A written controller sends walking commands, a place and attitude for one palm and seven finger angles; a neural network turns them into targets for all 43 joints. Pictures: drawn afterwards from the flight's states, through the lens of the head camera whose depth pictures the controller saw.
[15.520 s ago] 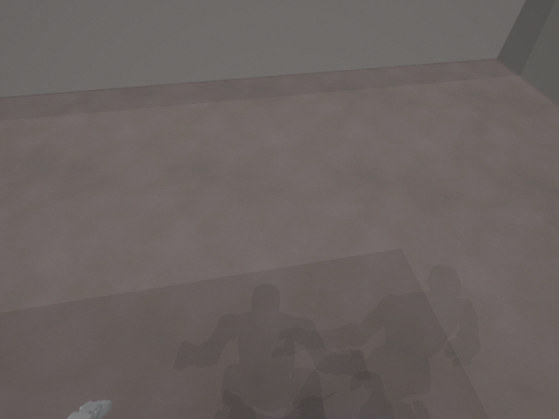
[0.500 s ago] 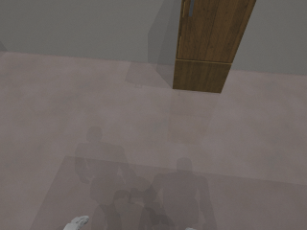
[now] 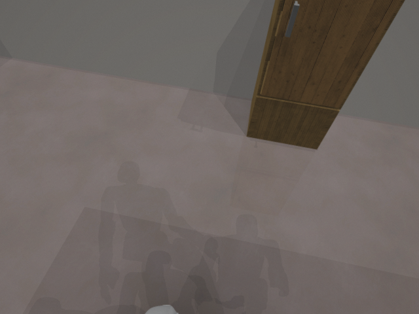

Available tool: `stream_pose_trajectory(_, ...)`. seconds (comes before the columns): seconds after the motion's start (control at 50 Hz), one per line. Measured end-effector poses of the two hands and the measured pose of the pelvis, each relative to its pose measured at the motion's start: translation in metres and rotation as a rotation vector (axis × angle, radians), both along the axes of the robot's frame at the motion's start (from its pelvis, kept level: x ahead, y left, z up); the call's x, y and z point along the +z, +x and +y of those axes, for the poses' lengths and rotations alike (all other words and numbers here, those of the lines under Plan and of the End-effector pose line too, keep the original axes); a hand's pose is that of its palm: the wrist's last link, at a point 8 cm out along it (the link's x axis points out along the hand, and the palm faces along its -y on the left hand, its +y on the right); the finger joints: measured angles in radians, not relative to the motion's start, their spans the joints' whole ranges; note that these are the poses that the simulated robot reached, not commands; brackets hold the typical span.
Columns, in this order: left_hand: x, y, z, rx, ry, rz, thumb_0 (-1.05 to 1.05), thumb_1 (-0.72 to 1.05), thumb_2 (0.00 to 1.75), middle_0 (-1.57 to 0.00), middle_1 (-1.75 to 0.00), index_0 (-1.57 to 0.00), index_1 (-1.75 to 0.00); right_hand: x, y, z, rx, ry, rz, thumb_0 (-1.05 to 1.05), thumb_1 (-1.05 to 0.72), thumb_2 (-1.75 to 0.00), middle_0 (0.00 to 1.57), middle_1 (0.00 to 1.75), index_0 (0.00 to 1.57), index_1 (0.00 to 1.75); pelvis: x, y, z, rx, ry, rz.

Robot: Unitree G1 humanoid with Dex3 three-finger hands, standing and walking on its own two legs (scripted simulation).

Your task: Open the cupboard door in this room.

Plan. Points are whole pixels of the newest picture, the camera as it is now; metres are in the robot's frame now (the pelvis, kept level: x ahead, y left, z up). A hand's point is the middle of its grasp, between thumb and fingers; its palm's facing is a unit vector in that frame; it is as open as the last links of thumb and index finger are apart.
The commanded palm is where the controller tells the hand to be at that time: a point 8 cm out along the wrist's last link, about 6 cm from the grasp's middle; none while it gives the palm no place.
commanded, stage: stand and wait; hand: left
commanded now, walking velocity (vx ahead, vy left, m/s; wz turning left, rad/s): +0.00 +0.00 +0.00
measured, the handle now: (291, 19) +1.24 -0.23 +0.04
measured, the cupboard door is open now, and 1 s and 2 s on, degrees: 0 0 0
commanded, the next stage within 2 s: look at it before walking up in 0.74 s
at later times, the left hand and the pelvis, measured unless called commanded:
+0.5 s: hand out of the picture +0.07 +0.16 -0.15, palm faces +0.02 -0.98 -0.19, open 7.4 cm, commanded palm none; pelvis +0.07 -0.01 +0.02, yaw +0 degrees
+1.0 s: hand out of the picture +0.05 +0.12 -0.16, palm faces +0.05 -0.99 -0.15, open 7.4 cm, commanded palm none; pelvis +0.08 -0.03 +0.02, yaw +0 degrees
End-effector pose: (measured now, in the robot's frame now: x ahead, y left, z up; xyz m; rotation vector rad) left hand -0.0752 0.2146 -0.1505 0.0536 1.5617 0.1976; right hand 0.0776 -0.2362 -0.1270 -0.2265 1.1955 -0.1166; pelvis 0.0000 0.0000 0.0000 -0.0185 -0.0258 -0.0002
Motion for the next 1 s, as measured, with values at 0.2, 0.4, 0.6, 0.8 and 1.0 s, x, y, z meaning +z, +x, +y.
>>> stream_pose_trajectory(0.2, 0.009, 0.095, 0.003, -0.076, 0.007, -0.161, 0.00, 0.91, 0.90, -0.19, -0.30, -0.20, -0.30, 0.001, 0.031, 0.023, -0.050, 0.059, -0.039, -0.01, -0.94, -0.90, 0.20, 0.30, 0.20, 0.30, 0.009, 0.026, 0.006, -0.011, 0.032, -0.003)
stream_pose_trajectory(0.4, 0.025, 0.134, 0.001, -0.111, 0.049, -0.198, 0.01, 0.92, 0.90, -0.19, -0.30, -0.20, -0.30, 0.000, 0.003, -0.001, -0.104, 0.052, 0.085, -0.01, -0.94, -0.90, 0.20, 0.30, 0.20, 0.30, 0.018, 0.057, -0.007, -0.010, 0.027, 0.008)
stream_pose_trajectory(0.6, 0.027, 0.141, -0.015, -0.098, 0.044, -0.156, 0.01, 0.92, 0.90, -0.19, -0.30, -0.20, -0.30, -0.003, -0.048, 0.004, -0.134, 0.080, 0.284, 0.00, -0.91, -0.90, 0.20, 0.30, 0.20, 0.30, 0.020, 0.073, -0.019, 0.001, 0.026, 0.010)
stream_pose_trajectory(0.8, 0.025, 0.131, -0.034, -0.075, 0.022, -0.116, 0.01, 0.91, 0.90, -0.19, -0.30, -0.20, -0.30, -0.006, -0.041, 0.012, -0.134, 0.114, 0.292, 0.01, -0.91, -0.90, 0.20, 0.30, 0.20, 0.30, 0.020, 0.079, -0.026, 0.004, 0.025, 0.011)
stream_pose_trajectory(1.0, 0.023, 0.124, -0.047, -0.056, 0.003, -0.106, 0.00, 0.91, 0.90, -0.19, -0.30, -0.20, -0.30, -0.006, -0.016, -0.001, -0.115, 0.085, 0.237, 0.02, -0.92, -0.90, 0.20, 0.30, 0.20, 0.30, 0.019, 0.081, -0.029, 0.005, 0.025, 0.009)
